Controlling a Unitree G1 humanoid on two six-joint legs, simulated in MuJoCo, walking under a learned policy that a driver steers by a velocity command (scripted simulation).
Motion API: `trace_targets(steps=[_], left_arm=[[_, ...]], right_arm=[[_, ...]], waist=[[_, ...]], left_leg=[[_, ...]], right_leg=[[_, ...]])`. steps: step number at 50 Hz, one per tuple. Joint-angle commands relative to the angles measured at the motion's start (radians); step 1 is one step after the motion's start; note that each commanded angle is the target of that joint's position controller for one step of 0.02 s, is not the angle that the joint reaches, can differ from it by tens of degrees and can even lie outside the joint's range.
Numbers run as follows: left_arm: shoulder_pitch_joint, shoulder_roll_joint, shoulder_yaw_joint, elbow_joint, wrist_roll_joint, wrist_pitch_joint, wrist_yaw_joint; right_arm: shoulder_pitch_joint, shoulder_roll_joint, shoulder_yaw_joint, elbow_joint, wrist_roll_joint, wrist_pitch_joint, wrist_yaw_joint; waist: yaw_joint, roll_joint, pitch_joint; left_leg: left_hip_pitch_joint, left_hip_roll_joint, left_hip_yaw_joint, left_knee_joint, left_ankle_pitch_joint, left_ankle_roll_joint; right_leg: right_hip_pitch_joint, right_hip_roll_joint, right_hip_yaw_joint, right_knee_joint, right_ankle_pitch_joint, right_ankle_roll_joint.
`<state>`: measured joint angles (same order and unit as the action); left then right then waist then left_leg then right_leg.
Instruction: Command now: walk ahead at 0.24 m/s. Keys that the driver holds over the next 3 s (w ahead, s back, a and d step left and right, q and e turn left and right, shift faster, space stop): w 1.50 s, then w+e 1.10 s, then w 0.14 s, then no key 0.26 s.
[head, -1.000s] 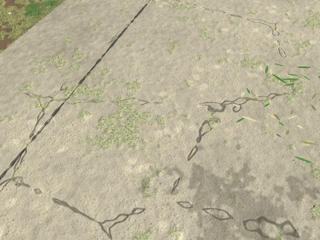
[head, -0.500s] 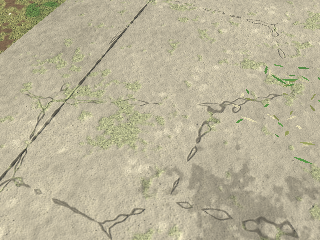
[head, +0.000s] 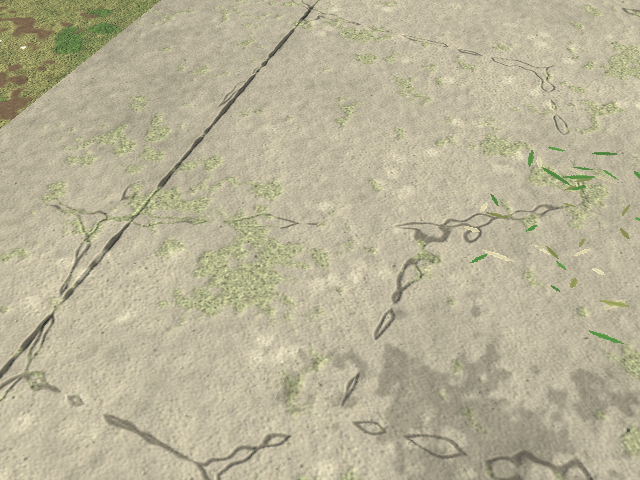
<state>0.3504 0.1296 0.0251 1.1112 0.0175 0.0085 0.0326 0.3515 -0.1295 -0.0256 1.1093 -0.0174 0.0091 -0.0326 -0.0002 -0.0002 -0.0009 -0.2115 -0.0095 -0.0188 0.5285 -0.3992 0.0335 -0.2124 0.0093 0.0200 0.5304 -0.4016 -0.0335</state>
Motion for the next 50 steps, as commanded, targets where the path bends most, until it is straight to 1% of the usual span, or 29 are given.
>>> trace_targets(steps=[1, 4, 7, 9, 10, 11, 12, 13, 14, 15, 17, 20, 23, 24, 26, 27, 28, 29, 30, 31, 32, 33, 34, 35, 36, 38, 41, 45, 50], left_arm=[[0.042, 0.071, 0.014, -0.040, 0.003, -0.015, -0.003], [0.012, 0.075, 0.018, -0.071, 0.000, -0.037, -0.015], [-0.038, 0.040, 0.010, -0.111, 0.010, -0.067, -0.029], [0.000, 0.043, 0.011, -0.110, 0.008, -0.088, -0.035], [0.108, 0.041, 0.013, -0.080, 0.001, -0.098, -0.036], [0.249, 0.084, 0.026, -0.040, -0.003, -0.108, -0.030], [0.402, 0.189, 0.058, 0.013, -0.004, -0.111, -0.022], [0.435, 0.192, 0.060, 0.025, -0.001, -0.103, -0.019], [0.375, 0.158, 0.049, 0.004, 0.011, -0.100, -0.018], [0.315, 0.147, 0.043, -0.016, 0.020, -0.100, -0.019], [0.245, 0.118, 0.026, -0.032, 0.017, -0.107, -0.018], [0.225, 0.103, 0.011, -0.027, 0.002, -0.118, -0.013], [0.182, 0.132, 0.007, -0.031, 0.000, -0.125, -0.009], [0.184, 0.148, 0.008, -0.027, -0.003, -0.128, -0.010], [0.180, 0.170, 0.010, -0.020, -0.009, -0.134, -0.009], [0.171, 0.182, 0.012, -0.019, -0.010, -0.132, -0.008], [0.164, 0.194, 0.014, -0.021, -0.009, -0.127, -0.008], [0.182, 0.167, 0.007, -0.032, -0.005, -0.123, -0.014], [0.282, 0.026, -0.015, -0.051, -0.016, -0.116, -0.023], [0.257, 0.111, 0.010, -0.056, -0.015, -0.111, -0.030], [0.151, 0.142, 0.018, -0.094, -0.007, -0.108, -0.032], [0.079, 0.141, 0.018, -0.110, 0.003, -0.112, -0.036], [0.069, 0.123, 0.020, -0.108, 0.008, -0.107, -0.038], [0.085, 0.108, 0.019, -0.105, 0.020, -0.095, -0.044], [0.096, 0.089, 0.018, -0.102, 0.022, -0.084, -0.048], [0.065, 0.082, 0.021, -0.116, 0.022, -0.069, -0.053], [-0.084, 0.094, 0.023, -0.169, 0.023, -0.055, -0.061], [-0.272, 0.089, 0.016, -0.232, 0.009, -0.055, -0.067], [-0.414, 0.090, 0.009, -0.277, 0.001, -0.061, -0.068]], right_arm=[[0.056, -0.079, -0.016, -0.035, -0.002, -0.014, 0.002], [0.089, -0.112, -0.029, -0.041, 0.004, -0.031, 0.009], [0.149, -0.164, -0.052, -0.019, 0.005, -0.039, 0.008], [0.113, -0.162, -0.056, -0.032, 0.006, -0.042, 0.012], [0.040, -0.157, -0.055, -0.056, 0.008, -0.045, 0.013], [-0.085, -0.123, -0.045, -0.108, 0.015, -0.058, 0.015], [-0.148, -0.061, -0.032, -0.158, 0.012, -0.080, 0.024], [-0.185, -0.119, -0.043, -0.176, -0.027, -0.093, 0.030], [-0.178, -0.119, -0.046, -0.165, -0.035, -0.098, 0.037], [-0.163, -0.098, -0.043, -0.158, -0.023, -0.102, 0.047], [-0.187, -0.092, -0.044, -0.174, -0.013, -0.098, 0.063], [-0.264, -0.073, -0.033, -0.216, -0.012, -0.077, 0.073], [-0.357, -0.057, -0.017, -0.263, -0.003, -0.066, 0.077], [-0.352, -0.071, -0.019, -0.266, -0.001, -0.061, 0.072], [-0.252, -0.126, -0.038, -0.239, 0.004, -0.059, 0.055], [-0.136, -0.152, -0.052, -0.200, 0.005, -0.064, 0.047], [0.002, -0.174, -0.066, -0.149, 0.001, -0.069, 0.039], [0.127, -0.238, -0.085, -0.121, -0.022, -0.075, 0.030], [0.154, -0.315, -0.094, -0.130, -0.042, -0.078, 0.036], [0.098, -0.303, -0.094, -0.128, -0.003, -0.070, 0.047], [-0.034, -0.241, -0.076, -0.151, 0.007, -0.074, 0.048], [-0.093, -0.181, -0.060, -0.162, 0.011, -0.086, 0.053], [-0.107, -0.156, -0.051, -0.153, 0.004, -0.097, 0.052], [-0.088, -0.126, -0.039, -0.135, 0.003, -0.106, 0.046], [-0.064, -0.111, -0.032, -0.119, 0.001, -0.113, 0.042], [-0.005, -0.120, -0.028, -0.096, 0.003, -0.125, 0.037], [0.058, -0.140, -0.025, -0.081, 0.006, -0.125, 0.034], [0.136, -0.133, -0.014, -0.069, 0.008, -0.123, 0.033], [0.226, -0.141, -0.009, -0.041, 0.002, -0.122, 0.021]], waist=[[-0.004, 0.011, 0.163], [-0.022, 0.050, 0.136], [-0.041, 0.170, 0.161], [-0.007, 0.135, 0.182], [0.055, 0.112, 0.178], [0.134, -0.017, 0.188], [0.176, -0.281, 0.174], [0.168, -0.224, 0.210], [0.129, -0.096, 0.194], [0.094, -0.063, 0.162], [0.054, -0.074, 0.137], [0.031, -0.101, 0.145], [0.014, -0.122, 0.158], [0.008, -0.137, 0.143], [-0.048, -0.130, 0.080], [-0.102, -0.109, 0.017], [-0.159, -0.087, -0.052], [-0.193, -0.020, -0.127], [-0.110, 0.185, -0.228], [-0.108, 0.158, -0.218], [-0.053, 0.091, -0.051], [-0.044, 0.020, 0.019], [-0.009, 0.001, 0.040], [0.019, 0.009, 0.044], [0.035, 0.016, 0.042], [0.044, 0.029, 0.054], [0.025, 0.036, 0.095], [-0.021, 0.040, 0.117], [-0.064, 0.062, 0.121]], left_leg=[[-0.111, 0.060, -0.124, -0.142, -0.287, 0.070], [-0.042, 0.097, -0.211, -0.194, -0.326, 0.105], [0.040, 0.225, -0.396, -0.324, -0.383, 0.177], [-0.077, 0.219, -0.378, -0.299, -0.345, 0.182], [-0.192, 0.176, -0.316, -0.230, -0.304, 0.159], [-0.362, 0.078, -0.172, -0.052, -0.184, 0.106], [-0.569, -0.051, 0.049, 0.300, -0.058, 0.054], [-0.703, -0.015, 0.063, 0.477, -0.115, 0.060], [-0.703, 0.026, 0.034, 0.563, -0.076, 0.063], [-0.682, 0.044, 0.029, 0.598, -0.023, 0.061], [-0.649, 0.065, 0.040, 0.576, 0.054, 0.049], [-0.577, 0.033, 0.101, 0.446, 0.148, 0.031], [-0.360, -0.002, 0.141, 0.179, 0.245, 0.043], [-0.268, -0.023, 0.164, 0.141, 0.258, 0.058], [-0.094, -0.061, 0.166, 0.102, 0.283, 0.092], [0.028, -0.078, 0.159, 0.062, 0.301, 0.109], [0.188, -0.073, 0.146, 0.006, 0.304, 0.123], [0.371, 0.086, -0.026, -0.024, 0.122, 0.150], [0.506, 0.384, -0.508, -0.128, -0.043, 0.248], [0.439, 0.401, -0.757, -0.313, -0.175, 0.304], [0.302, 0.374, -0.597, -0.331, -0.217, 0.272], [0.167, 0.330, -0.470, -0.349, -0.069, 0.248], [0.091, 0.283, -0.372, -0.357, 0.061, 0.219], [0.034, 0.251, -0.296, -0.363, 0.167, 0.203], [0.014, 0.234, -0.241, -0.369, 0.246, 0.195], [0.010, 0.214, -0.176, -0.379, 0.361, 0.195], [0.038, 0.196, -0.121, -0.419, 0.371, 0.190], [0.101, 0.171, -0.064, -0.420, 0.501, 0.161], [0.245, 0.190, -0.038, -0.377, 0.648, 0.154]], right_leg=[[-0.134, -0.046, 0.100, -0.117, -0.263, -0.061], [-0.166, -0.020, 0.081, -0.063, -0.216, -0.060], [-0.233, 0.030, -0.054, 0.092, -0.032, -0.041], [-0.100, 0.023, -0.057, 0.017, -0.029, -0.058], [0.056, 0.017, -0.027, -0.061, -0.031, -0.074], [0.225, -0.062, 0.146, -0.182, -0.115, -0.111], [0.419, -0.252, 0.471, -0.335, -0.156, -0.176], [0.448, -0.364, 0.569, -0.325, 0.093, -0.212], [0.428, -0.345, 0.495, -0.287, 0.240, -0.213], [0.405, -0.320, 0.431, -0.286, 0.313, -0.204], [0.364, -0.265, 0.311, -0.319, 0.403, -0.180], [0.281, -0.203, 0.173, -0.348, 0.601, -0.155], [0.142, -0.169, 0.081, -0.374, 0.682, -0.133], [0.121, -0.180, 0.072, -0.368, 0.762, -0.133], [0.142, -0.198, 0.046, -0.239, 1.019, -0.115], [0.159, -0.190, 0.023, -0.094, 1.093, -0.098], [0.121, -0.162, 0.003, 0.096, 1.042, -0.082], [-0.034, -0.115, -0.022, 0.365, 0.749, -0.077], [-0.270, 0.030, -0.051, 0.756, -0.068, -0.052], [-0.383, 0.051, 0.044, 0.881, -0.054, -0.068], [-0.443, -0.024, 0.038, 0.869, 0.060, -0.078], [-0.412, -0.055, 0.030, 0.814, 0.130, -0.080], [-0.360, -0.081, 0.034, 0.765, 0.154, -0.076], [-0.310, -0.097, 0.034, 0.719, 0.152, -0.066], [-0.284, -0.103, 0.029, 0.686, 0.149, -0.057], [-0.305, -0.107, 0.004, 0.630, 0.157, -0.043], [-0.420, -0.124, -0.030, 0.520, 0.254, -0.020], [-0.460, -0.106, -0.072, 0.291, 0.386, 0.000], [-0.440, -0.059, -0.111, 0.110, 0.414, -0.018]])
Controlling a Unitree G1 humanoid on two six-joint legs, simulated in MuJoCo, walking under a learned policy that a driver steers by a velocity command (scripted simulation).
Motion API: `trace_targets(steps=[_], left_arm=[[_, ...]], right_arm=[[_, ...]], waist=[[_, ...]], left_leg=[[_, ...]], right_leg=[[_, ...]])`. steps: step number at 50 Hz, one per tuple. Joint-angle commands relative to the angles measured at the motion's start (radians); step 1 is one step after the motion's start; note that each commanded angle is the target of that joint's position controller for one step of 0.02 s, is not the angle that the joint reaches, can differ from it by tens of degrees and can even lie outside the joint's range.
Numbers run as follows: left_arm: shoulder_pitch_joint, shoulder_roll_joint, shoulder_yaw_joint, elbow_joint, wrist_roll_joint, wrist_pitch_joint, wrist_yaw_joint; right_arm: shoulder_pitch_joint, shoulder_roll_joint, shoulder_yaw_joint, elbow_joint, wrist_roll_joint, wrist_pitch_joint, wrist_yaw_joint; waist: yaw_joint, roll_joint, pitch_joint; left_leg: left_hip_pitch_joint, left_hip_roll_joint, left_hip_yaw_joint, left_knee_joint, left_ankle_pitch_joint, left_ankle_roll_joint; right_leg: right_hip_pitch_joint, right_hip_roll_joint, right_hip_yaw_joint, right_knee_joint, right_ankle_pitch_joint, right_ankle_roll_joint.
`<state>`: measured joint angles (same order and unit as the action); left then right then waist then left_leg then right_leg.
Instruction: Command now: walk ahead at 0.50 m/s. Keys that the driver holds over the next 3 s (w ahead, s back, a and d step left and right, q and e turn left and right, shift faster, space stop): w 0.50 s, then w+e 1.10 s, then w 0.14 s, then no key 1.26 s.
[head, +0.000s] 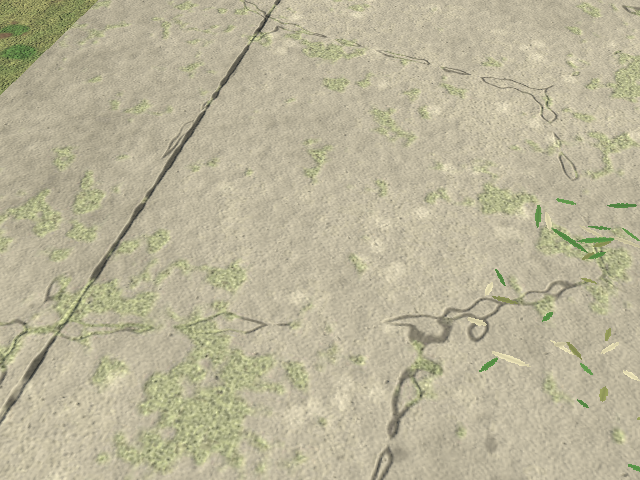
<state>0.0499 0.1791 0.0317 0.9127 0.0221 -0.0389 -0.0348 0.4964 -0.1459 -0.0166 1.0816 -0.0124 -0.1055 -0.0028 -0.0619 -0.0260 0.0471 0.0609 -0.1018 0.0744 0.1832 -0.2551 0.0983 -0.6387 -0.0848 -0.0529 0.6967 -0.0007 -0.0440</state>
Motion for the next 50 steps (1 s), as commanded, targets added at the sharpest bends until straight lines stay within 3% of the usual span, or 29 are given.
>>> trace_targets(steps=[1, 4, 5, 6, 7, 8, 9, 10, 11, 12, 14, 16, 18, 21, 24, 29, 32, 33, 34, 35, 36, 37, 38, 39, 40, 42, 45, 50], left_arm=[[-0.131, 0.044, 0.003, -0.088, -0.004, -0.017, 0.000], [-0.087, 0.064, 0.013, -0.088, -0.004, -0.029, 0.008], [-0.007, 0.078, 0.022, -0.063, -0.003, -0.034, 0.016], [0.144, 0.097, 0.035, -0.014, -0.001, -0.042, 0.024], [0.317, 0.143, 0.054, 0.036, 0.017, -0.052, 0.035], [0.460, 0.247, 0.082, 0.051, 0.044, -0.053, 0.044], [0.432, 0.249, 0.085, 0.056, 0.018, -0.038, 0.030], [0.323, 0.201, 0.074, 0.046, -0.007, -0.033, 0.023], [0.243, 0.138, 0.057, 0.032, -0.013, -0.040, 0.019], [0.206, 0.096, 0.044, 0.035, -0.008, -0.047, 0.019], [0.230, 0.049, 0.027, 0.066, -0.008, -0.061, 0.028], [0.289, 0.071, 0.027, 0.092, -0.011, -0.074, 0.031], [0.325, 0.101, 0.030, 0.103, -0.011, -0.078, 0.032], [0.382, 0.097, 0.022, 0.114, -0.012, -0.075, 0.031], [0.437, 0.098, 0.017, 0.126, -0.012, -0.075, 0.034], [0.517, 0.115, 0.016, 0.152, -0.002, -0.066, 0.047], [0.470, 0.143, 0.025, 0.143, 0.006, -0.061, 0.054], [0.448, 0.153, 0.029, 0.138, 0.005, -0.060, 0.053], [0.426, 0.151, 0.029, 0.132, -0.002, -0.059, 0.048], [0.415, 0.118, 0.019, 0.100, -0.016, -0.062, 0.043], [0.542, -0.002, -0.001, 0.080, -0.060, -0.055, 0.044], [0.492, 0.115, 0.028, 0.088, -0.030, -0.045, 0.050], [0.408, 0.119, 0.037, 0.067, -0.021, -0.040, 0.045], [0.362, 0.093, 0.035, 0.055, -0.018, -0.039, 0.039], [0.344, 0.081, 0.039, 0.052, -0.007, -0.029, 0.032], [0.360, 0.052, 0.041, 0.047, 0.009, 0.000, 0.017], [0.287, 0.039, 0.041, 0.010, 0.012, 0.023, 0.002], [0.093, 0.046, 0.031, -0.069, 0.008, 0.026, -0.017]], right_arm=[[0.089, -0.128, -0.019, -0.008, -0.007, -0.006, -0.012], [0.059, -0.149, -0.023, -0.004, -0.015, -0.003, -0.020], [0.047, -0.162, -0.027, -0.003, -0.015, -0.002, -0.021], [0.030, -0.171, -0.028, -0.004, -0.012, 0.002, -0.019], [0.015, -0.164, -0.025, -0.017, -0.004, 0.001, -0.017], [0.059, -0.084, -0.006, -0.056, 0.029, 0.000, -0.007], [0.107, -0.109, -0.023, -0.045, 0.032, 0.002, -0.003], [0.014, -0.149, -0.036, -0.065, 0.011, 0.007, -0.006], [-0.066, -0.135, -0.034, -0.089, 0.002, 0.002, -0.001], [-0.094, -0.113, -0.034, -0.093, -0.002, 0.005, 0.002], [-0.068, -0.078, -0.032, -0.087, -0.026, 0.032, 0.015], [-0.085, -0.070, -0.034, -0.097, -0.029, 0.049, 0.024], [-0.167, -0.080, -0.035, -0.129, -0.028, 0.060, 0.029], [-0.316, -0.093, -0.033, -0.181, -0.020, 0.063, 0.032], [-0.432, -0.080, -0.022, -0.217, -0.010, 0.060, 0.034], [-0.563, -0.100, -0.022, -0.269, -0.008, 0.049, 0.031], [-0.509, -0.125, -0.031, -0.270, -0.004, 0.029, 0.025], [-0.418, -0.140, -0.039, -0.243, -0.004, 0.021, 0.018], [-0.253, -0.166, -0.054, -0.192, -0.012, 0.009, 0.008], [-0.081, -0.243, -0.077, -0.164, -0.040, -0.001, -0.007], [-0.032, -0.345, -0.102, -0.168, -0.057, 0.005, -0.005], [-0.098, -0.275, -0.092, -0.186, -0.027, 0.022, 0.000], [-0.201, -0.206, -0.071, -0.200, -0.019, 0.022, 0.002], [-0.254, -0.159, -0.059, -0.204, -0.017, 0.015, 0.004], [-0.262, -0.135, -0.053, -0.197, -0.016, 0.009, 0.001], [-0.232, -0.106, -0.044, -0.171, -0.008, -0.004, -0.007], [-0.177, -0.128, -0.049, -0.151, 0.002, -0.023, -0.009], [-0.113, -0.133, -0.046, -0.131, -0.006, -0.024, -0.010]], waist=[[-0.004, 0.089, 0.077], [0.040, 0.101, 0.052], [0.074, 0.111, 0.009], [0.138, 0.098, -0.065], [0.205, 0.081, -0.160], [0.213, -0.086, -0.309], [0.176, -0.149, -0.367], [0.133, -0.041, -0.207], [0.114, 0.000, -0.095], [0.079, 0.021, -0.035], [0.032, -0.005, -0.013], [0.020, -0.010, -0.008], [0.023, -0.015, 0.017], [0.055, -0.022, 0.049], [0.087, -0.032, 0.055], [0.122, -0.039, 0.068], [0.074, -0.045, 0.043], [0.036, -0.050, -0.001], [-0.035, -0.015, -0.090], [-0.092, 0.055, -0.221], [-0.038, 0.278, -0.365], [-0.030, 0.146, -0.327], [0.010, 0.086, -0.167], [0.028, 0.059, -0.088], [0.046, 0.079, -0.048], [0.081, 0.109, -0.030], [0.092, 0.101, -0.012], [0.069, 0.092, 0.040]], left_leg=[[0.010, 0.295, -0.132, -0.016, 0.537, 0.094], [0.067, 0.315, -0.109, 0.095, 0.798, 0.085], [0.068, 0.312, -0.099, 0.188, 0.931, 0.073], [0.042, 0.288, -0.076, 0.353, 0.970, 0.058], [-0.120, 0.258, -0.058, 0.567, 0.786, 0.042], [-0.430, 0.145, 0.008, 0.939, 0.309, 0.001], [-0.626, 0.021, -0.068, 1.170, -0.257, -0.003], [-0.702, 0.099, -0.129, 1.189, -0.164, 0.009], [-0.699, 0.134, -0.125, 1.136, -0.083, 0.007], [-0.660, 0.166, -0.121, 1.072, -0.039, 0.004], [-0.578, 0.191, -0.113, 0.995, -0.014, -0.016], [-0.587, 0.193, -0.091, 0.960, 0.007, -0.031], [-0.654, 0.208, -0.071, 0.900, 0.070, -0.047], [-0.727, 0.217, -0.044, 0.753, 0.178, -0.067], [-0.703, 0.194, -0.013, 0.583, 0.255, -0.071], [-0.720, 0.160, -0.012, 0.443, 0.221, -0.053], [-0.592, 0.123, -0.016, 0.364, 0.116, -0.026], [-0.459, 0.091, -0.003, 0.329, 0.092, -0.013], [-0.237, 0.086, -0.001, 0.266, 0.143, 0.009], [0.035, 0.271, -0.187, 0.257, 0.071, 0.053], [0.310, 0.569, -0.618, 0.181, 0.011, 0.171], [0.212, 0.546, -0.703, 0.104, -0.081, 0.165], [0.061, 0.508, -0.536, 0.077, -0.098, 0.129], [-0.064, 0.464, -0.413, 0.037, -0.022, 0.100], [-0.139, 0.423, -0.317, 0.013, 0.037, 0.069], [-0.211, 0.383, -0.195, -0.010, 0.135, 0.039], [-0.205, 0.375, -0.091, -0.034, 0.238, 0.039], [-0.176, 0.347, 0.047, -0.045, 0.333, 0.034]], right_leg=[[-0.016, 0.040, -0.038, -0.077, -0.009, -0.017], [0.096, 0.085, -0.055, -0.143, -0.122, -0.064], [0.203, 0.118, -0.066, -0.160, -0.159, -0.082], [0.373, 0.147, -0.077, -0.222, -0.134, -0.106], [0.632, 0.067, 0.006, -0.232, -0.129, -0.143], [0.929, -0.228, 0.400, -0.260, -0.252, -0.237], [0.980, -0.350, 0.750, -0.398, -0.240, -0.326], [0.845, -0.296, 0.610, -0.425, -0.299, -0.287], [0.694, -0.258, 0.483, -0.467, -0.254, -0.256], [0.587, -0.207, 0.389, -0.501, -0.187, -0.215], [0.481, -0.143, 0.268, -0.530, -0.077, -0.172], [0.469, -0.123, 0.214, -0.542, 0.029, -0.173], [0.471, -0.110, 0.175, -0.568, 0.046, -0.172], [0.506, -0.087, 0.136, -0.584, 0.104, -0.159], [0.549, -0.075, 0.102, -0.579, 0.176, -0.141], [0.711, -0.121, 0.152, -0.511, 0.274, -0.164], [0.737, -0.132, 0.167, -0.407, 0.436, -0.149], [0.716, -0.115, 0.160, -0.313, 0.536, -0.134], [0.648, -0.068, 0.127, -0.134, 0.518, -0.113], [0.453, -0.011, 0.097, 0.130, 0.241, -0.095], [0.103, 0.153, 0.006, 0.486, -0.452, -0.050], [0.025, 0.115, 0.101, 0.588, -0.491, -0.066], [0.002, 0.065, 0.113, 0.584, -0.396, -0.069], [0.025, 0.031, 0.109, 0.543, -0.330, -0.065], [0.053, 0.010, 0.106, 0.510, -0.303, -0.060], [0.099, -0.003, 0.094, 0.485, -0.275, -0.047], [0.024, -0.017, 0.076, 0.465, -0.196, -0.037], [-0.056, -0.017, 0.034, 0.249, -0.025, -0.020]])
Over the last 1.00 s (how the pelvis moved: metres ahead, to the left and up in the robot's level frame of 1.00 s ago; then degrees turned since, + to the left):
0.45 0.01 0.00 -1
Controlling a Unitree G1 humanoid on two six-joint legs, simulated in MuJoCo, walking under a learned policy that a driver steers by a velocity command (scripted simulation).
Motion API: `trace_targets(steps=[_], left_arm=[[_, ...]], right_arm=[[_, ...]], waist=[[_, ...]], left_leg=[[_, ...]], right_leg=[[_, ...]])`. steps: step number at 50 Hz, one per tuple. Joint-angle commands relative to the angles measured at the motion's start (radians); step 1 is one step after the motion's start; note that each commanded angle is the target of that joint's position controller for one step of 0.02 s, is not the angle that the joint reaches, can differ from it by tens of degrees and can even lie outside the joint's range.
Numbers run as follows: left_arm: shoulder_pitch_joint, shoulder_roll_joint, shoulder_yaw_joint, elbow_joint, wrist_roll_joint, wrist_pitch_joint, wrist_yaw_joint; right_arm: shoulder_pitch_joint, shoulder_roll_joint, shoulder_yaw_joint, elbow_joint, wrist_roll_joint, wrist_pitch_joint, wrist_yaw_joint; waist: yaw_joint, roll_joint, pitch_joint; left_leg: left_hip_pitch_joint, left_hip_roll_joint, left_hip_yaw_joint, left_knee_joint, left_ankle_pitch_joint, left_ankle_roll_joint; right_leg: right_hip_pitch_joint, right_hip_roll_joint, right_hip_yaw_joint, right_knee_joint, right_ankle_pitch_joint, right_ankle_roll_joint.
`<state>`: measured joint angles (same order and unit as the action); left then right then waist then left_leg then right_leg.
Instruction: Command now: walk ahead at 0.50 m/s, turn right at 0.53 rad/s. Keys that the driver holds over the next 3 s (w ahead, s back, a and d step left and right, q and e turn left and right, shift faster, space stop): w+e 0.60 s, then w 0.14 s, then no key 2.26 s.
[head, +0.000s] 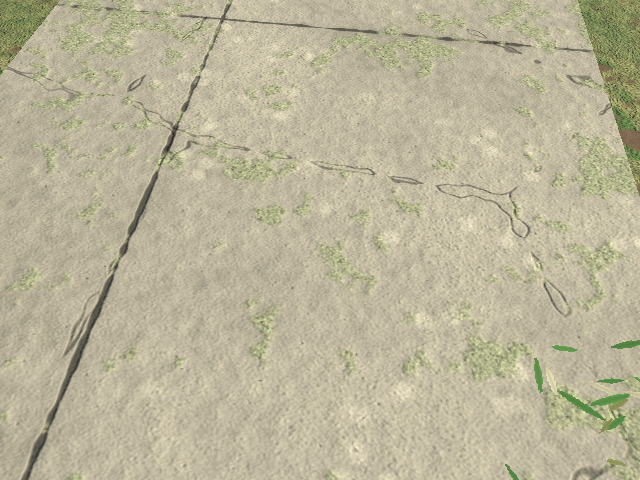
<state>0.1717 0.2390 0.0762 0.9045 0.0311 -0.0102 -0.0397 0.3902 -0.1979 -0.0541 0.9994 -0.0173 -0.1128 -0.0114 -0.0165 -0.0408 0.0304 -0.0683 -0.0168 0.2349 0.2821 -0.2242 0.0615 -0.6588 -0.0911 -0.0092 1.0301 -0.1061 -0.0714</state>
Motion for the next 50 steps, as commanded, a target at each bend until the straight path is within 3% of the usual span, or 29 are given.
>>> trace_targets(steps=[1, 6, 8, 10, 11, 12, 13, 14, 15, 16, 17, 19, 21, 23, 28, 35, 37, 39, 40, 41, 42, 43, 44, 45, 47, 50], left_arm=[[-0.065, -0.018, -0.018, -0.074, -0.001, -0.004, -0.016], [-0.202, -0.005, -0.026, -0.136, 0.006, -0.008, -0.028], [-0.198, 0.007, -0.021, -0.143, 0.009, -0.008, -0.026], [-0.109, 0.030, -0.008, -0.124, 0.012, -0.008, -0.017], [-0.016, 0.049, 0.004, -0.098, 0.011, -0.014, -0.011], [0.133, 0.082, 0.023, -0.051, 0.019, -0.023, 0.000], [0.239, 0.178, 0.053, -0.031, 0.027, -0.029, 0.015], [0.195, 0.272, 0.072, -0.061, 0.004, -0.018, 0.019], [0.210, 0.249, 0.066, -0.058, -0.010, -0.002, 0.027], [0.159, 0.206, 0.054, -0.052, -0.016, -0.004, 0.035], [0.112, 0.157, 0.042, -0.053, -0.019, -0.012, 0.036], [0.060, 0.115, 0.025, -0.065, -0.030, -0.033, 0.042], [0.091, 0.124, 0.023, -0.059, -0.038, -0.054, 0.039], [0.137, 0.150, 0.028, -0.053, -0.036, -0.060, 0.036], [0.260, 0.158, 0.026, -0.042, -0.033, -0.056, 0.036], [0.351, 0.150, 0.012, -0.022, -0.018, -0.060, 0.056], [0.313, 0.170, 0.012, -0.025, -0.015, -0.065, 0.062], [0.281, 0.187, 0.013, -0.019, -0.015, -0.070, 0.060], [0.268, 0.178, 0.010, -0.023, -0.025, -0.076, 0.056], [0.321, 0.099, -0.009, -0.053, -0.035, -0.081, 0.056], [0.491, 0.078, -0.006, -0.019, -0.075, -0.067, 0.064], [0.427, 0.146, 0.002, -0.001, -0.026, -0.054, 0.071], [0.328, 0.128, 0.000, -0.015, -0.020, -0.050, 0.065], [0.281, 0.111, -0.006, -0.026, -0.017, -0.046, 0.060], [0.270, 0.091, -0.009, -0.025, -0.001, -0.019, 0.044], [0.281, 0.059, -0.019, -0.010, -0.005, 0.004, 0.037]], right_arm=[[0.001, -0.087, -0.008, -0.047, -0.001, -0.017, -0.003], [0.081, -0.128, -0.017, -0.022, -0.003, -0.001, -0.016], [0.084, -0.143, -0.021, -0.018, -0.005, 0.012, -0.021], [0.076, -0.177, -0.031, -0.018, -0.006, 0.028, -0.025], [0.071, -0.192, -0.035, -0.023, -0.005, 0.039, -0.023], [0.057, -0.195, -0.035, -0.036, -0.002, 0.047, -0.018], [0.060, -0.148, -0.025, -0.073, -0.003, 0.047, -0.013], [0.036, -0.088, -0.019, -0.159, 0.012, 0.036, 0.009], [-0.106, -0.161, -0.029, -0.189, 0.002, 0.023, 0.014], [-0.138, -0.140, -0.022, -0.203, 0.015, 0.009, 0.018], [-0.106, -0.133, -0.021, -0.182, 0.014, 0.004, 0.014], [-0.068, -0.120, -0.019, -0.171, -0.024, 0.039, 0.014], [-0.074, -0.110, -0.019, -0.183, -0.034, 0.070, 0.022], [-0.141, -0.107, -0.017, -0.212, -0.032, 0.083, 0.027], [-0.345, -0.122, -0.012, -0.289, -0.025, 0.087, 0.030], [-0.506, -0.114, 0.013, -0.363, -0.015, 0.063, 0.047], [-0.438, -0.132, 0.009, -0.352, -0.012, 0.054, 0.044], [-0.226, -0.171, -0.009, -0.283, -0.014, 0.036, 0.023], [-0.088, -0.192, -0.016, -0.250, -0.024, 0.019, 0.009], [0.051, -0.277, -0.029, -0.238, -0.045, 0.011, -0.003], [0.043, -0.316, -0.047, -0.223, -0.030, 0.026, 0.011], [-0.030, -0.230, -0.030, -0.245, 0.009, 0.037, 0.020], [-0.123, -0.152, -0.006, -0.250, 0.013, 0.034, 0.021], [-0.157, -0.111, 0.008, -0.245, 0.008, 0.032, 0.022], [-0.152, -0.103, 0.018, -0.215, 0.013, 0.027, 0.015], [-0.150, -0.128, 0.021, -0.190, 0.004, 0.013, 0.016]], waist=[[0.016, 0.108, 0.062], [-0.020, 0.110, 0.083], [-0.007, 0.122, 0.068], [0.034, 0.149, 0.009], [0.069, 0.148, -0.049], [0.137, 0.106, -0.132], [0.167, -0.007, -0.231], [0.103, -0.208, -0.283], [0.138, -0.012, -0.202], [0.101, 0.013, -0.097], [0.047, 0.080, -0.033], [-0.011, 0.070, -0.030], [-0.022, 0.054, -0.038], [-0.006, 0.036, -0.019], [0.068, -0.005, 0.013], [0.119, -0.033, 0.035], [0.072, -0.043, 0.029], [-0.017, -0.034, -0.057], [-0.083, -0.016, -0.135], [-0.088, 0.140, -0.292], [-0.018, 0.336, -0.413], [0.000, 0.128, -0.317], [0.015, 0.081, -0.176], [0.023, 0.060, -0.116], [0.046, 0.117, -0.081], [0.077, 0.131, -0.114]], left_leg=[[-0.041, 0.258, -0.089, -0.140, 0.327, 0.067], [0.099, 0.300, -0.016, -0.100, 0.453, 0.066], [0.154, 0.307, 0.019, -0.021, 0.665, 0.059], [0.189, 0.310, 0.047, 0.156, 0.937, 0.052], [0.179, 0.309, 0.052, 0.313, 0.962, 0.049], [0.076, 0.293, 0.067, 0.545, 0.830, 0.023], [-0.174, 0.255, 0.055, 0.848, 0.353, -0.009], [-0.596, 0.011, -0.067, 1.188, -0.332, -0.073], [-0.717, 0.061, -0.228, 1.179, -0.245, -0.064], [-0.718, 0.103, -0.239, 1.113, -0.141, -0.054], [-0.645, 0.137, -0.245, 1.008, -0.093, -0.055], [-0.520, 0.160, -0.257, 0.908, -0.081, -0.075], [-0.506, 0.151, -0.244, 0.858, -0.070, -0.096], [-0.549, 0.146, -0.231, 0.787, -0.005, -0.112], [-0.671, 0.120, -0.235, 0.585, 0.157, -0.120], [-0.614, 0.057, -0.206, 0.336, 0.220, -0.062], [-0.472, 0.033, -0.205, 0.265, 0.177, -0.022], [-0.223, -0.034, -0.178, 0.194, 0.164, 0.016], [-0.010, 0.038, -0.228, 0.156, 0.305, 0.041], [0.262, 0.309, -0.474, 0.253, 0.652, 0.096], [0.402, 0.506, -0.827, 0.194, 0.908, 0.267], [0.247, 0.440, -0.783, 0.144, 0.831, 0.240], [0.118, 0.390, -0.625, 0.116, 0.819, 0.214], [0.043, 0.341, -0.528, 0.083, 0.834, 0.185], [-0.075, 0.272, -0.404, 0.027, 0.836, 0.146], [-0.143, 0.248, -0.315, 0.010, 0.903, 0.160]], right_leg=[[-0.017, -0.004, -0.027, -0.152, 0.107, 0.007], [0.025, 0.026, -0.113, -0.345, 0.057, -0.034], [0.079, 0.065, -0.144, -0.384, -0.028, -0.066], [0.198, 0.136, -0.177, -0.404, -0.135, -0.105], [0.303, 0.174, -0.179, -0.440, -0.162, -0.129], [0.513, 0.191, -0.146, -0.527, -0.128, -0.160], [0.759, -0.026, 0.143, -0.556, -0.232, -0.216], [0.978, -0.259, 0.723, -0.724, -0.243, -0.372], [0.924, -0.244, 0.652, -0.779, -0.171, -0.341], [0.809, -0.222, 0.513, -0.780, -0.068, -0.309], [0.678, -0.172, 0.416, -0.791, 0.086, -0.264], [0.558, -0.083, 0.292, -0.803, 0.218, -0.223], [0.528, -0.048, 0.259, -0.809, 0.293, -0.223], [0.514, -0.028, 0.251, -0.825, 0.282, -0.211], [0.608, -0.019, 0.294, -0.825, 0.279, -0.166], [0.740, -0.046, 0.305, -0.770, 0.435, -0.144], [0.726, -0.059, 0.294, -0.737, 0.539, -0.113], [0.727, -0.008, 0.252, -0.507, 0.831, -0.065], [0.628, 0.037, 0.226, -0.317, 0.715, -0.042], [0.441, 0.119, 0.171, -0.017, 0.215, -0.016], [0.225, 0.275, 0.119, 0.272, -0.497, 0.019], [0.208, 0.210, 0.172, 0.310, -0.404, 0.013], [0.187, 0.182, 0.167, 0.267, -0.344, 0.024], [0.182, 0.151, 0.153, 0.215, -0.320, 0.030], [0.253, 0.126, 0.129, 0.126, -0.284, 0.045], [0.326, 0.138, 0.099, 0.033, -0.246, 0.063]])
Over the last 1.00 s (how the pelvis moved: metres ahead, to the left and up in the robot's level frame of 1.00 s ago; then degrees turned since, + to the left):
0.55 0.00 0.00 -13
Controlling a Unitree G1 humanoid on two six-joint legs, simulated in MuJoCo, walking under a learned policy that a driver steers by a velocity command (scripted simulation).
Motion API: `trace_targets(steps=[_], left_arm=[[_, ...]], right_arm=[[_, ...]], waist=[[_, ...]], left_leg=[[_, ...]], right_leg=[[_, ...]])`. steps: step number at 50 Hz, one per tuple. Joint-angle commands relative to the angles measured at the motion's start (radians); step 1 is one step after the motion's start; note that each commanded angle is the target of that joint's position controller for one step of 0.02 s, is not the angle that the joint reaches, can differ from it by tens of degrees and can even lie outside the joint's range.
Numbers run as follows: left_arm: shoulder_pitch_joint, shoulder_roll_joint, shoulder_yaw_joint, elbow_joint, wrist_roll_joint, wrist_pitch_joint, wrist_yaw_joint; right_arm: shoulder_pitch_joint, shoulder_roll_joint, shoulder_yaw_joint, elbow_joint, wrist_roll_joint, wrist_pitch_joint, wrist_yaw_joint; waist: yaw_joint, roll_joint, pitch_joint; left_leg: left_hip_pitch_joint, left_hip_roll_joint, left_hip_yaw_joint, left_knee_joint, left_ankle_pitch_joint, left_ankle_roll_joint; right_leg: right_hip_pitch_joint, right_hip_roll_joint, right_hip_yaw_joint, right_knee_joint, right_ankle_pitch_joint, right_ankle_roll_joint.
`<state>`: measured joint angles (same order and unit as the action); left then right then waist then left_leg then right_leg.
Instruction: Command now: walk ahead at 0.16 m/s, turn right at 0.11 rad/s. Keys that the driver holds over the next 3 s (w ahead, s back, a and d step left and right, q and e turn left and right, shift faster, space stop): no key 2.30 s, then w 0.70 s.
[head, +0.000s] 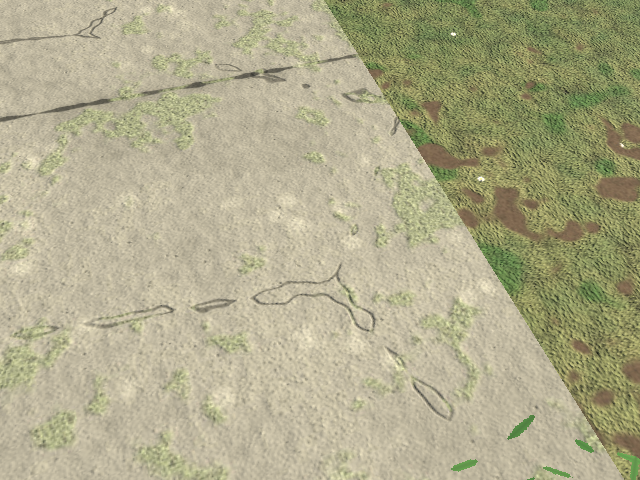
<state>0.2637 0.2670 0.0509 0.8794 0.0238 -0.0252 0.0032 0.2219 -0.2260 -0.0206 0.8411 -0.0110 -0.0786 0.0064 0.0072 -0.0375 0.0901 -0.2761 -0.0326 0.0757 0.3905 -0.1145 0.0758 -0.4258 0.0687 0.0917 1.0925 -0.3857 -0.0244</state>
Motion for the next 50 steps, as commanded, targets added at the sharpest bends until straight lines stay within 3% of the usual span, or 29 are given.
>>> trace_targets(steps=[1, 5, 9, 11, 12, 13, 14, 15, 17, 21, 27, 50], left_arm=[[0.173, 0.023, 0.002, 0.015, 0.002, 0.024, -0.005], [0.067, 0.009, -0.020, 0.014, 0.001, 0.039, 0.002], [0.012, 0.016, -0.029, 0.027, -0.001, 0.039, 0.012], [0.008, 0.027, -0.034, 0.039, 0.007, 0.025, 0.023], [0.028, 0.069, -0.029, 0.046, 0.014, 0.013, 0.031], [-0.021, 0.121, -0.019, 0.055, -0.004, 0.011, 0.033], [-0.037, 0.061, -0.032, 0.066, -0.019, 0.008, 0.025], [-0.048, 0.033, -0.039, 0.072, -0.021, 0.004, 0.022], [-0.032, 0.031, -0.040, 0.098, -0.020, 0.001, 0.028], [-0.010, 0.025, -0.039, 0.136, -0.022, -0.001, 0.031], [0.000, 0.019, -0.041, 0.180, -0.021, 0.000, 0.035], [0.065, -0.030, -0.054, 0.270, -0.020, 0.009, 0.040]], right_arm=[[0.011, -0.102, -0.009, -0.026, -0.006, -0.020, -0.003], [0.041, -0.118, -0.007, 0.005, -0.007, -0.001, -0.002], [0.059, -0.125, -0.007, 0.027, -0.005, 0.033, -0.009], [0.071, -0.105, 0.000, 0.035, -0.005, 0.044, -0.016], [0.089, -0.083, 0.005, 0.031, -0.008, 0.043, -0.015], [0.194, -0.037, 0.011, 0.052, 0.007, 0.046, -0.012], [0.188, -0.043, 0.014, 0.086, 0.004, 0.056, -0.017], [0.155, -0.068, 0.005, 0.089, 0.004, 0.062, -0.020], [0.128, -0.087, -0.001, 0.096, 0.002, 0.065, -0.020], [0.127, -0.059, 0.006, 0.133, 0.002, 0.061, -0.025], [0.126, -0.046, 0.011, 0.180, 0.002, 0.068, -0.034], [0.160, -0.005, 0.027, 0.285, 0.001, 0.075, -0.048]], waist=[[0.059, 0.131, -0.172], [0.024, 0.174, -0.170], [0.006, 0.149, -0.127], [0.016, 0.087, -0.084], [0.004, 0.027, -0.090], [-0.078, -0.090, -0.071], [-0.057, -0.069, -0.067], [-0.046, -0.049, -0.034], [-0.034, -0.050, -0.038], [-0.025, 0.014, -0.050], [-0.021, 0.033, -0.051], [-0.016, 0.040, -0.013]], left_leg=[[0.049, 0.254, -0.131, -0.101, 0.780, 0.144], [0.025, 0.224, -0.102, -0.110, 0.566, 0.120], [-0.017, 0.233, -0.169, -0.109, 0.127, 0.111], [-0.085, 0.208, -0.188, -0.083, -0.044, 0.049], [-0.105, 0.174, -0.173, -0.036, -0.088, 0.010], [-0.062, 0.076, -0.100, -0.043, -0.176, -0.019], [0.082, 0.077, -0.091, -0.060, -0.152, -0.033], [0.109, 0.086, -0.108, -0.060, -0.106, -0.037], [0.117, 0.108, -0.122, -0.055, -0.056, -0.030], [0.095, 0.118, -0.124, -0.071, -0.039, -0.037], [0.115, 0.123, -0.123, -0.070, -0.018, -0.042], [0.100, 0.131, -0.128, -0.063, -0.038, -0.045]], right_leg=[[0.100, -0.030, -0.016, -0.092, 0.046, 0.020], [0.170, -0.063, -0.075, -0.335, 0.126, 0.027], [0.241, -0.069, -0.096, -0.518, 0.132, 0.017], [0.340, -0.105, -0.043, -0.708, 0.237, -0.003], [0.383, -0.206, 0.067, -0.751, 0.331, -0.020], [0.296, -0.271, 0.145, -0.762, 0.362, -0.069], [0.170, -0.254, 0.127, -0.787, 0.250, -0.072], [0.138, -0.204, 0.095, -0.796, 0.200, -0.047], [0.167, -0.164, 0.058, -0.799, 0.215, -0.028], [0.244, -0.164, 0.045, -0.780, 0.304, -0.036], [0.259, -0.160, 0.036, -0.782, 0.336, -0.040], [0.248, -0.145, 0.023, -0.797, 0.286, -0.039]])
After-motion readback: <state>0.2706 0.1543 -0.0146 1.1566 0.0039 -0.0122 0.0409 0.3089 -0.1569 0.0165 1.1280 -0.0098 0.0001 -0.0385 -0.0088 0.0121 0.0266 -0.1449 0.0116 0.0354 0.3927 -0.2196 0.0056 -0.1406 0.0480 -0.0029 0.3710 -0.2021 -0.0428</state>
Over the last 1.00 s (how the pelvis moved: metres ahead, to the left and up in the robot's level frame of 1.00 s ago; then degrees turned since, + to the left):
0.51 -0.11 0.00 -28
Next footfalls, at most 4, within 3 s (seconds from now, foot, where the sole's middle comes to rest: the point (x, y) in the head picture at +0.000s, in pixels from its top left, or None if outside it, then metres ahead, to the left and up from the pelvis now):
0.24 right None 0.11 -0.13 -0.78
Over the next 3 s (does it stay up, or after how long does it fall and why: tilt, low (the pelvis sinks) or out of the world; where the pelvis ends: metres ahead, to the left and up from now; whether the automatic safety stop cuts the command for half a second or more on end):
stays up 0.30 -0.05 -0.02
